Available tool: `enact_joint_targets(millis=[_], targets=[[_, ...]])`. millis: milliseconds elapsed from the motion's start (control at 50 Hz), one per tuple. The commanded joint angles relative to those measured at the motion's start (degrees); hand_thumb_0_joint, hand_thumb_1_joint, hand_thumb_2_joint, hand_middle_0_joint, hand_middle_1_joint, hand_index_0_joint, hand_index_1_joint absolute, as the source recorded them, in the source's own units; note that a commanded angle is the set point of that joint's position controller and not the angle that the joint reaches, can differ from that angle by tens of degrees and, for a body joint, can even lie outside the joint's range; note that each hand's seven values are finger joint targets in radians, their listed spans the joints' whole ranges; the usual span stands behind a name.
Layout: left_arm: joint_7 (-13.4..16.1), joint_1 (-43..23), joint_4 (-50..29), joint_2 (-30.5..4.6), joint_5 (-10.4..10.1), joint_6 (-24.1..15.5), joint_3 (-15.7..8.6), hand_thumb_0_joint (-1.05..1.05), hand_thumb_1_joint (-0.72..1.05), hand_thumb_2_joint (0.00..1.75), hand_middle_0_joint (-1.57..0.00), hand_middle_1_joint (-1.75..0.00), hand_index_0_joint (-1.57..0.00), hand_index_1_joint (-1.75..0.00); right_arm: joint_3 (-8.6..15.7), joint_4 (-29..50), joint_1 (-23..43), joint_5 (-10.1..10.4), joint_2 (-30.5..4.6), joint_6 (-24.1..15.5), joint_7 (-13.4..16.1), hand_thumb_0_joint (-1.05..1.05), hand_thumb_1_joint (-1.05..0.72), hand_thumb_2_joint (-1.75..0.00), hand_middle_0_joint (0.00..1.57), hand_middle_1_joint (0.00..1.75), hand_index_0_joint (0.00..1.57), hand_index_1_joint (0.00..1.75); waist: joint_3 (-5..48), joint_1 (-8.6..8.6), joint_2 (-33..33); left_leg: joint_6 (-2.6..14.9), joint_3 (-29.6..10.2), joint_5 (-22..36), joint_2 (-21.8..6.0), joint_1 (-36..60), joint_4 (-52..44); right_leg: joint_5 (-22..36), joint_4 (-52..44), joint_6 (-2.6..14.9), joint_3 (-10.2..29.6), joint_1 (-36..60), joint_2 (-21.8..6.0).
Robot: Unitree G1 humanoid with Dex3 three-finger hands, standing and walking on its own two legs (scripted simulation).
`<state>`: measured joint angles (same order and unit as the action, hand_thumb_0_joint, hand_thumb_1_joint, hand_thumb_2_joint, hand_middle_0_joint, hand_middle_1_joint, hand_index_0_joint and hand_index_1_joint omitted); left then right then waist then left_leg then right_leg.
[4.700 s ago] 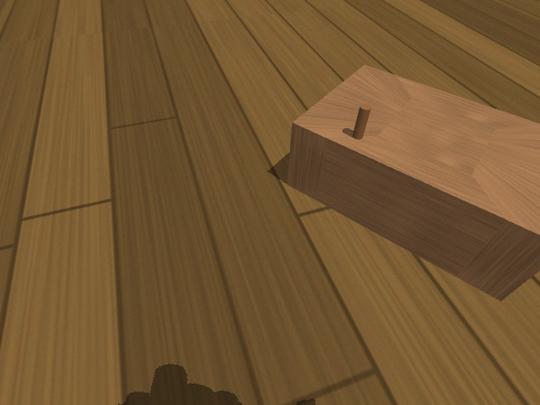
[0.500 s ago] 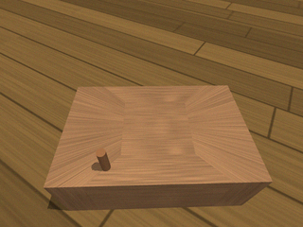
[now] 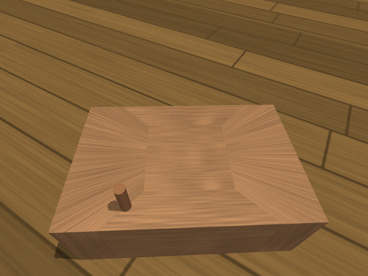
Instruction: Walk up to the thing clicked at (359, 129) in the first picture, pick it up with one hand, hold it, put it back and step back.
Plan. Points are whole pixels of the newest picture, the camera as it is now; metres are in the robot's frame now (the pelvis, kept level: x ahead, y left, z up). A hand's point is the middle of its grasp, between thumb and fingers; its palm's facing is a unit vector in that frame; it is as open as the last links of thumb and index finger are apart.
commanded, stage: walk up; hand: left
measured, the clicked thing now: (122, 198) +0.46 +0.22 -0.32
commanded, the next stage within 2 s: stand in 0.12 s
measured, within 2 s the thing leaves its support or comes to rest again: neither
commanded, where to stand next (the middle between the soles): +0.05 -0.03 m, yaw +1 degrees
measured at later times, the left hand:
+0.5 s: hand out of the picture +0.08 +0.25 -0.15, palm faces +0.00 -0.94 -0.35, open 7.4 cm
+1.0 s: hand out of the picture +0.07 +0.25 -0.15, palm faces +0.01 -0.94 -0.34, open 7.4 cm
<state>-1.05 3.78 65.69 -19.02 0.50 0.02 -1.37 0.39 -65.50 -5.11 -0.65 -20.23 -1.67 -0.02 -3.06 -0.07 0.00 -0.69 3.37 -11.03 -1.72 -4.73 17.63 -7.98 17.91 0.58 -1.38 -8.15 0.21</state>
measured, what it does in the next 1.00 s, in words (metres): stands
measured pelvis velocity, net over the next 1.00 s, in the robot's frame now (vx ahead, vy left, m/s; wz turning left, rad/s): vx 0.00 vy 0.00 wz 0.02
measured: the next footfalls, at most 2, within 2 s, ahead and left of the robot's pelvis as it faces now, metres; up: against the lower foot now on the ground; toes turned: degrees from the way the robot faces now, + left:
none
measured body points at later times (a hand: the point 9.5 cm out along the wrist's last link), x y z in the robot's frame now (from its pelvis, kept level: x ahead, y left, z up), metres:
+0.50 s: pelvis +0.00 +0.00 +0.00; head +0.00 -0.01 +0.45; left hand +0.08 +0.30 -0.13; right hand +0.08 -0.30 -0.14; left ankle -0.02 +0.12 -0.75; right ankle +0.02 -0.11 -0.75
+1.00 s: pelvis +0.00 +0.00 +0.00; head +0.01 -0.01 +0.45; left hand +0.07 +0.30 -0.13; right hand +0.09 -0.30 -0.14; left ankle -0.02 +0.12 -0.75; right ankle +0.02 -0.11 -0.75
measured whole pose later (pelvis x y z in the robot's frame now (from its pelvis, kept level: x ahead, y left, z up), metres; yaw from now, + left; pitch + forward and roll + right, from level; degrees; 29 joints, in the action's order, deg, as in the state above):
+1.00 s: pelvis +0.00 +0.00 +0.00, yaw +1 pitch -2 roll +0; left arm -0.4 5.8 66.3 -19.6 0.4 -1.0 0.2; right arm -0.6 -65.5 -6.4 -0.6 -20.2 -0.8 -0.4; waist -2.2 -0.2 0.7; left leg -0.8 2.0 -10.8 -1.4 -4.0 16.9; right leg -8.5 17.5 0.6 -2.7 -7.0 -0.1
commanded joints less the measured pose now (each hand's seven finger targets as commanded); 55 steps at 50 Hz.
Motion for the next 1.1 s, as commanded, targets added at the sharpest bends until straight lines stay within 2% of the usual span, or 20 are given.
enact_joint_targets(millis=[0, 80, 100, 180, 300, 420, 480, 520, 640, 660, 720, 780, 820, 940, 1080], targets=[[0.90, -2.83, -3.77, -11.69, 0.16, -1.10, -2.22, 0.00, 0.90, 0.90, -0.20, -0.30, -0.20, -0.30, 2.20, 3.95, 2.18, -0.10, -11.98, -1.21, 0.97, 0.00, -0.90, -0.90, 0.20, 0.30, 0.20, 0.30, 6.52, 0.08, -0.07, 1.62, -5.45, 7.97, -6.91, -1.37, -2.75, 8.39, -1.97, 0.74, 6.47, 4.45, -7.69], [0.86, -2.60, -3.79, -11.64, 0.10, -1.00, -2.18, 0.00, 0.90, 0.90, -0.20, -0.30, -0.20, -0.30, 2.21, 4.01, 2.12, -0.15, -12.04, -1.25, 0.99, 0.00, -0.90, -0.90, 0.20, 0.30, 0.20, 0.30, 5.89, -0.06, -0.16, 1.63, -5.50, 8.20, -6.88, -1.20, -2.97, 8.76, -1.83, 0.71, 6.38, 3.84, -7.48], [1.10, -2.44, -3.44, -11.67, -0.07, -1.50, -1.50, 0.00, 0.90, 0.90, -0.20, -0.30, -0.20, -0.30, 1.95, 3.48, 2.45, -0.09, -11.87, -0.83, 0.89, 0.00, -0.90, -0.90, 0.20, 0.30, 0.20, 0.30, 6.79, -0.14, 1.77, 1.43, -6.02, 8.39, -7.20, -1.05, -3.18, 9.67, -2.22, 0.87, 6.57, 4.75, -8.58], [1.33, -2.42, -3.10, -12.08, -0.16, -1.93, -1.32, 0.00, 0.90, 0.90, -0.20, -0.30, -0.20, -0.30, 1.74, 3.33, 1.65, -0.04, -11.62, -0.55, 0.69, 0.00, -0.90, -0.90, 0.20, 0.30, 0.20, 0.30, 6.02, 0.07, 0.31, 1.58, -6.17, 8.48, -7.19, -0.95, -3.21, 10.66, -2.55, 0.83, 6.71, 4.63, -8.77], [1.47, -2.35, -2.84, -12.49, -0.19, -1.98, -1.08, 0.00, 0.90, 0.90, -0.20, -0.30, -0.20, -0.30, 1.51, 3.02, 1.41, -0.08, -11.61, -0.54, 0.50, 0.00, -0.90, -0.90, 0.20, 0.30, 0.20, 0.30, 4.62, 0.01, -0.05, 1.45, -6.88, 6.21, -7.20, -1.17, -4.44, 6.73, -2.92, 0.57, 6.18, 3.39, -8.39], [1.43, -2.04, -2.56, -12.74, -0.09, -1.92, -0.94, 0.00, 0.90, 0.90, -0.20, -0.30, -0.20, -0.30, 1.57, 2.95, 0.86, -0.13, -11.68, -0.21, 0.29, 0.00, -0.90, -0.90, 0.20, 0.30, 0.20, 0.30, 3.41, 0.08, -0.76, 1.69, -7.16, 0.27, -6.66, -2.83, -4.94, -0.08, -3.91, 0.35, 6.15, 1.68, -7.96], [1.36, -1.46, -2.53, -12.69, -0.13, -2.20, -0.79, 0.00, 0.90, 0.90, -0.20, -0.30, -0.20, -0.30, 1.50, 3.08, 1.05, -0.08, -11.43, -0.38, 0.20, 0.00, -0.90, -0.90, 0.20, 0.30, 0.20, 0.30, 4.35, -0.04, -0.88, 1.81, -7.23, 3.89, -6.81, -1.25, -4.16, 4.33, -3.60, 0.52, 6.34, 2.24, -8.48], [1.49, -1.95, -2.79, -13.29, -0.08, -2.32, -0.96, 0.00, 0.90, 0.90, -0.20, -0.30, -0.20, -0.30, 1.46, 3.07, 0.31, -0.16, -11.32, -0.48, 0.21, 0.00, -0.90, -0.90, 0.20, 0.30, 0.20, 0.30, 5.76, 0.29, -1.32, 1.72, -7.25, 5.54, -6.96, -0.97, -4.08, 5.89, -3.01, 0.64, 6.17, 3.36, -8.57], [1.51, -0.72, -2.59, -12.63, -0.26, -2.32, -0.67, 0.00, 0.90, 0.90, -0.20, -0.30, -0.20, -0.30, 1.39, 2.95, 0.64, -0.01, -11.70, -0.44, 0.32, 0.00, -0.90, -0.90, 0.20, 0.30, 0.20, 0.30, 5.35, 0.03, 0.22, 1.59, -7.03, 7.58, -6.82, 0.01, -3.31, 8.73, -3.00, 0.58, 6.04, 2.93, -8.63], [1.53, -0.56, -2.41, -12.81, -0.21, -2.31, -0.58, 0.00, 0.90, 0.90, -0.20, -0.30, -0.20, -0.30, 1.31, 2.94, 0.57, -0.02, -11.33, -0.37, 0.30, 0.00, -0.90, -0.90, 0.20, 0.30, 0.20, 0.30, 5.25, 0.17, -0.27, 1.42, -7.11, 6.27, -6.72, 0.00, -3.62, 6.88, -3.16, 0.45, 5.76, 2.31, -8.40], [1.61, -0.98, -2.52, -12.80, -0.10, -2.22, -0.67, 0.00, 0.90, 0.90, -0.20, -0.30, -0.20, -0.30, 1.25, 3.04, 0.62, -0.07, -11.64, -0.21, 0.41, 0.00, -0.90, -0.90, 0.20, 0.30, 0.20, 0.30, 4.86, 0.10, 0.18, 1.73, -7.13, 6.16, -6.91, -1.06, -3.47, 7.46, -3.10, 0.55, 6.07, 3.28, -8.72], [1.53, -0.61, -2.31, -13.12, -0.17, -2.03, -0.77, 0.00, 0.90, 0.90, -0.20, -0.30, -0.20, -0.30, 1.16, 2.96, 0.38, -0.05, -11.72, -0.22, 0.44, 0.00, -0.90, -0.90, 0.20, 0.30, 0.20, 0.30, 4.76, -0.05, 0.42, 1.49, -7.36, 5.59, -6.86, -1.10, -4.01, 5.54, -2.84, 0.65, 5.80, 3.33, -8.46], [1.50, -0.26, -2.34, -12.89, -0.05, -2.11, -0.68, 0.00, 0.90, 0.90, -0.20, -0.30, -0.20, -0.30, 1.25, 3.18, 0.86, 0.00, -11.83, -0.26, 0.45, 0.00, -0.90, -0.90, 0.20, 0.30, 0.20, 0.30, 5.22, -0.13, 0.50, 1.68, -7.15, 6.89, -6.87, -0.52, -3.41, 7.96, -2.96, 0.66, 5.87, 3.36, -8.71], [1.57, -0.84, -2.38, -13.04, -0.10, -2.10, -0.77, 0.00, 0.90, 0.90, -0.20, -0.30, -0.20, -0.30, 1.02, 3.23, -0.15, -0.12, -11.61, -0.20, 0.51, 0.00, -0.90, -0.90, 0.20, 0.30, 0.20, 0.30, 4.43, 0.25, -0.06, 1.66, -7.24, 6.87, -6.94, -1.06, -3.68, 7.82, -3.01, 0.66, 5.89, 3.34, -8.81], [1.51, -0.80, -2.55, -13.12, -0.13, -1.97, -0.90, 0.00, 0.90, 0.90, -0.20, -0.30, -0.20, -0.30, 1.11, 3.43, 0.26, -0.05, -11.68, -0.12, 0.44, 0.00, -0.90, -0.90, 0.20, 0.30, 0.20, 0.30, 3.82, -0.04, 0.14, 1.61, -7.40, 3.88, -6.58, -2.05, -4.03, 4.22, -3.59, 0.73, 5.94, 2.96, -8.56]])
